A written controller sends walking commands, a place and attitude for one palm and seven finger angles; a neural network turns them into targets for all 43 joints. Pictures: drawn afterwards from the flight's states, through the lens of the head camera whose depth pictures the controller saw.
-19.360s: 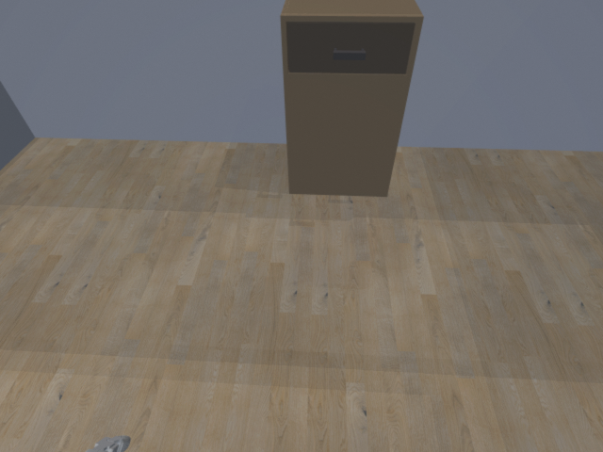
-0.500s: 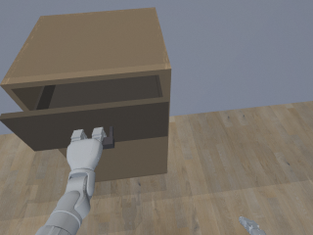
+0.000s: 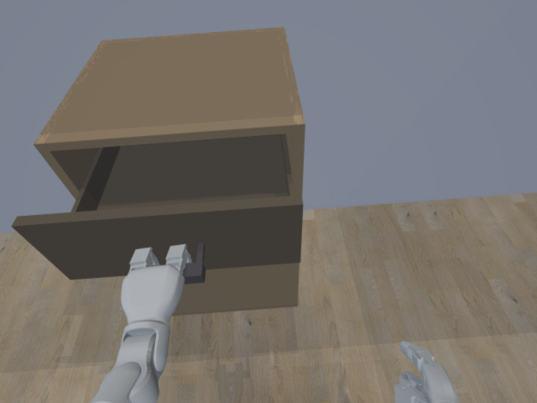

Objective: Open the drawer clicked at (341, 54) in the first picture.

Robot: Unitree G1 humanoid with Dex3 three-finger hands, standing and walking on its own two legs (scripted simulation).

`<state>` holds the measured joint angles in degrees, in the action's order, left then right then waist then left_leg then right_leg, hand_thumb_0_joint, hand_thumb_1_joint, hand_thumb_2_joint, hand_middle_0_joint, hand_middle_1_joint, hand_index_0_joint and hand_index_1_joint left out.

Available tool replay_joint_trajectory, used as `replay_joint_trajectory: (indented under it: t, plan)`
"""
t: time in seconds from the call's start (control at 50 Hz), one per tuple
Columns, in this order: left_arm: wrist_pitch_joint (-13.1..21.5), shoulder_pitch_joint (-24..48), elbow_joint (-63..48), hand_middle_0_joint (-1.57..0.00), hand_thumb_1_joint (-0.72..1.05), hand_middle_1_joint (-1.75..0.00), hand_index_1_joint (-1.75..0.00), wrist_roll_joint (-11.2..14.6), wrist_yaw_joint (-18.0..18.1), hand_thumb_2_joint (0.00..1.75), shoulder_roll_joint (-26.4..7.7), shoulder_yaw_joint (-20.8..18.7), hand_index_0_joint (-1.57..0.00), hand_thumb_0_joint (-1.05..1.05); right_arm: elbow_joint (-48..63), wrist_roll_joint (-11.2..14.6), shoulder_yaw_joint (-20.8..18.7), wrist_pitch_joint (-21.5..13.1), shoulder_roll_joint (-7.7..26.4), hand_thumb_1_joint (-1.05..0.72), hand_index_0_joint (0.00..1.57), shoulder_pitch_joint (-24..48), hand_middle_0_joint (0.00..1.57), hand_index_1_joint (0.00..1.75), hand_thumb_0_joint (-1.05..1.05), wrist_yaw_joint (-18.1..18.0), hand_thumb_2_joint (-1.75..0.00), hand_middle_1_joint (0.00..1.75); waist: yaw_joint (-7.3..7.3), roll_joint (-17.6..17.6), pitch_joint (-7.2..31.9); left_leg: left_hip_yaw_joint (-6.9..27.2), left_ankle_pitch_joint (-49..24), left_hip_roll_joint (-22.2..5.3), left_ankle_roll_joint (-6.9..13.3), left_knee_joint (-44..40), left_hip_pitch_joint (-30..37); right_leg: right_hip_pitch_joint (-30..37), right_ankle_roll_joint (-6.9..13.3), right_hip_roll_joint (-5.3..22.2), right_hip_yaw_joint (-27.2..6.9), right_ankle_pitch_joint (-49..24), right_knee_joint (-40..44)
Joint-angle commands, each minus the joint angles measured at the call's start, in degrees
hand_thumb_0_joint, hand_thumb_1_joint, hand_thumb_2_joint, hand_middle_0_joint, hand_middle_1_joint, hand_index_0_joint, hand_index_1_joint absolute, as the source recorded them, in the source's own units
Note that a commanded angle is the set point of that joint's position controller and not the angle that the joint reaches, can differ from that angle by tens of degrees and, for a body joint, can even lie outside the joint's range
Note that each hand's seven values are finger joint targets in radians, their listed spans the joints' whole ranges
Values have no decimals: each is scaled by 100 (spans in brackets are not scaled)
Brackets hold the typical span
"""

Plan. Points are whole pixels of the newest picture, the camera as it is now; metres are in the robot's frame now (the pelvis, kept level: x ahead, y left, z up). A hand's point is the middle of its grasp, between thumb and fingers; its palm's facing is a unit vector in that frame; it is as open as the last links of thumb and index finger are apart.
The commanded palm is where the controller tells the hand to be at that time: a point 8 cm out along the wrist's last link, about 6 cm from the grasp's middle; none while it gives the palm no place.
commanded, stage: pull the drawer open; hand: left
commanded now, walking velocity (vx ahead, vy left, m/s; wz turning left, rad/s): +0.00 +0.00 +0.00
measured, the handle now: (170, 262) +0.34 +0.20 -0.01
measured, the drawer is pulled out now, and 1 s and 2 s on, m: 0.17 0.28 0.30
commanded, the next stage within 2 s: open the thumb to release the handle in 1.42 s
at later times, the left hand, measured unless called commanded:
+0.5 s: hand (162, 338) +0.22 +0.19 -0.03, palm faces +0.01 -0.10 -0.99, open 6.2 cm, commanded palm +0.18 +0.19 +0.03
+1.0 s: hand (156, 375) +0.17 +0.18 -0.02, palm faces +0.01 -0.13 -0.99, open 6.2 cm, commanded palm +0.12 +0.18 +0.03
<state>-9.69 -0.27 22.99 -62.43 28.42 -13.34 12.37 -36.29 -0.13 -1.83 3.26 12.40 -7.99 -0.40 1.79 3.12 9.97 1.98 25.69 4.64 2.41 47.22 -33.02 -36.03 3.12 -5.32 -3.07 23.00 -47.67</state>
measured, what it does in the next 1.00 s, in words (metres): stands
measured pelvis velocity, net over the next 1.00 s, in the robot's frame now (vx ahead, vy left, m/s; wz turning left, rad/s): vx -0.01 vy -0.01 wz -0.02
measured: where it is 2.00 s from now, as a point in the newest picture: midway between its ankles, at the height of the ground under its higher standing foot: outside the picture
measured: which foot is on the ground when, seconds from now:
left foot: down 0.00-1.00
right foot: down 0.00-1.00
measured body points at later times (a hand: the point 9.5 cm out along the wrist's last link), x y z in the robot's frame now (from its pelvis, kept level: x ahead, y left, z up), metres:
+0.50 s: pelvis +0.00 -0.01 +0.00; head +0.03 -0.04 +0.44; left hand +0.22 +0.19 +0.03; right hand +0.21 -0.23 -0.10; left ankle -0.03 +0.10 -0.70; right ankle +0.00 -0.09 -0.70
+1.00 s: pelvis -0.01 -0.01 -0.01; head +0.01 -0.05 +0.44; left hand +0.17 +0.18 +0.03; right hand +0.21 -0.22 -0.10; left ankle -0.03 +0.10 -0.70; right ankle +0.00 -0.09 -0.70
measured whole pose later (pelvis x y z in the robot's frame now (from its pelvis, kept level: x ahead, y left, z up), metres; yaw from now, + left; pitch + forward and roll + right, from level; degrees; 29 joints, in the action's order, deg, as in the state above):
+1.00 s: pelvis -0.01 -0.01 -0.01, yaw -1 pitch +11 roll +1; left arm -5.3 -28.6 -1.0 -63.3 30.1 -13.8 11.4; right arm -32.6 -1.8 -0.6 3.8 12.3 -5.5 2.9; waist 3.5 2.5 10.0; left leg 0.8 27.9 4.2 1.6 51.6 -34.1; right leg -38.0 4.1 -6.1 -3.6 25.3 -53.3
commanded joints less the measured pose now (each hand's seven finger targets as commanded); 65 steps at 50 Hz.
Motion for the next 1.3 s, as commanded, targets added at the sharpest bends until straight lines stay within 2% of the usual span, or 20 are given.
replay_joint_trajectory:
  t: [0.0, 0.02, 0.12, 0.2, 0.24, 0.26, 0.34, 0.48, 0.54, 0.6, 0.76, 0.82, 0.84, 0.92, 0.98, 1.04, 1.08, 1.14, 1.24, 1.28]
  plan:
    - [47, 481, -1402, -40, 90, -135, -135, 1, 266, 90, -492, -318, -40, 0, 914, -1, -173, -263, 614, -90, 20, 601, 20, 30, 0, -27, -90, 30, 59, -494, 1236, -3, -2116, -166, -80, -510, 495, 1184, 41, 243, -71, -2178, 593]
    - [52, 438, -1452, -40, 90, -135, -135, -4, 258, 90, -601, -421, -40, 0, 927, -2, -170, -248, 637, -90, 20, 650, 20, 30, 0, -28, -90, 30, 78, -486, 1232, 4, -2125, -158, -91, -519, 476, 1220, 57, 234, -127, -2205, 607]
    - [85, 25, -1900, -40, 90, -135, -135, -27, 248, 90, -418, -217, -40, 0, 1011, -24, -163, -253, 606, -90, 20, 748, 20, 30, 0, 36, -90, 30, 94, -329, 1279, 27, -2335, -175, -95, -464, 611, 1170, 65, 241, -141, -2322, 547]
    - [115, -663, -2231, -40, 90, -135, -135, -13, 258, 90, -331, -152, -40, 0, 1095, -43, -163, -266, 558, -90, 20, 805, 20, 30, 0, 108, -90, 30, 137, -443, 1272, 31, -2433, -171, -81, -404, 585, 1259, 28, 281, -186, -2611, 488]
    - [138, -728, -2348, -40, 90, -135, -135, 3, 251, 90, -390, -210, -40, 0, 1081, -57, -157, -261, 575, -90, 20, 822, 20, 30, 0, 120, -90, 30, 94, -548, 1238, 26, -2356, -166, -74, -379, 536, 1284, 5, 301, -240, -2748, 490]
    - [168, -948, -2389, -40, 90, -135, -135, -3, 265, 90, -537, -387, -40, 0, 1103, -57, -151, -260, 565, -90, 20, 846, 20, 30, 0, 116, -90, 30, 155, -569, 1226, 24, -2323, -153, -81, -383, 470, 1331, 8, 300, -284, -2793, 472]
    - [208, -1207, -2623, -40, 90, -135, -135, -33, 318, 90, -566, -413, -40, 0, 1126, -89, -124, -255, 560, -90, 20, 930, 20, 30, 0, 145, -90, 30, 147, -508, 1141, 5, -2104, -118, -81, -345, 356, 1329, -3, 327, -356, -2866, 439]
    - [242, -1608, -2794, -40, 90, -135, -135, -112, 433, 90, -595, -461, -40, 0, 1156, -113, -106, -251, 544, -90, 20, 1038, 20, 30, 0, 170, -90, 30, 179, -429, 1009, 6, -1836, -108, -77, -276, 255, 1104, 24, 272, -323, -2368, 388]
    - [262, -1966, -2937, -40, 90, -135, -135, -95, 462, 90, -586, -481, -40, 0, 1207, -119, -93, -247, 514, -90, 20, 1055, 20, 30, 0, 184, -90, 30, 242, -443, 1119, 7, -1928, -104, -80, -240, 273, 1185, 29, 274, -331, -2496, 319]
    - [263, -1967, -3034, -40, 90, -135, -135, -110, 444, 90, -505, -364, -40, 0, 1219, -119, -89, -243, 518, -90, 20, 1102, 20, 30, 0, 208, -90, 30, 194, -452, 934, 20, -1806, -116, -70, -231, 250, 997, 30, 251, -303, -2227, 339]
    - [320, -2501, -3163, -40, 90, -135, -135, -42, 406, 90, -608, -483, -40, 0, 1317, -109, -40, -229, 499, -90, 20, 1165, 20, 30, 0, 214, -90, 30, 259, -579, 686, 13, -1448, -102, -51, -244, 74, 947, 27, 245, -359, -1870, 391]
    - [372, -2693, -3415, -40, 90, -135, -135, -68, 442, 90, -671, -538, -40, 0, 1369, -133, -35, -227, 507, -90, 20, 1178, 20, 30, 0, 238, -90, 30, 310, -340, 845, 5, -1523, -89, -62, -206, 104, 979, 68, 231, -399, -1879, 326]
    - [376, -2776, -3406, -40, 90, -135, -135, -70, 436, 90, -509, -367, -40, 0, 1358, -141, -37, -242, 481, -90, 20, 1163, 20, 30, 0, 259, -90, 30, 282, -379, 819, 0, -1567, -102, -50, -176, 153, 935, 50, 247, -364, -1964, 315]
    - [482, -3339, -3549, -40, 90, -135, -135, -24, 458, 90, -612, -519, -40, 0, 1396, -139, -24, -243, 499, -90, 20, 1181, 20, 30, 0, 310, -90, 30, 347, -456, 856, 17, -1660, -97, -67, -102, 16, 984, 65, 232, -415, -2161, 207]
    - [546, -3570, -3746, -40, 90, -135, -135, -65, 467, 90, -470, -344, -40, 0, 1444, -175, -49, -273, 484, -90, 20, 1159, 20, 30, 0, 369, -90, 30, 347, -469, 768, 16, -1618, -116, -52, -43, 16, 806, 62, 238, -363, -1975, 170]
    - [635, -3855, -3894, -40, 90, -135, -135, -56, 492, 90, -663, -555, -40, 0, 1500, -183, -23, -264, 497, -90, 20, 1197, 20, 30, 0, 380, -90, 30, 401, -461, 739, 18, -1522, -102, -54, -5, -91, 792, 89, 226, -467, -1918, 140]
    - [680, -4122, -3940, -40, 90, -135, -135, -35, 472, 90, -557, -465, -40, 0, 1521, -191, -15, -276, 474, -90, 20, 1173, 20, 30, 0, 408, -90, 30, 386, -506, 684, 12, -1524, -99, -48, 49, -113, 727, 82, 236, -428, -1930, 110]
    - [723, -4095, -4003, -40, 90, -135, -135, -81, 490, 90, -619, -516, -40, 0, 1550, -223, -19, -281, 500, -90, 20, 1170, 20, 30, 0, 413, -90, 30, 372, -486, 560, 20, -1308, -106, -42, 93, -172, 494, 92, 222, -446, -1518, 129]
    - [781, -4366, -4239, -40, 90, -135, -135, -54, 480, 90, -586, -492, -40, 0, 1625, -245, -15, -296, 488, -90, 20, 1096, 20, 30, 0, 456, -90, 30, 409, -392, 841, 26, -1519, -110, -43, 192, -105, 533, 102, 228, -453, -1774, 4]
    - [792, -4303, -4094, -40, 90, -135, -135, -72, 487, 90, -664, -592, -40, 0, 1593, -236, -5, -296, 496, -90, 20, 1081, 20, 30, 0, 434, -90, 30, 363, -497, 651, 25, -1423, -99, -49, 215, -230, 469, 86, 221, -483, -1794, 16]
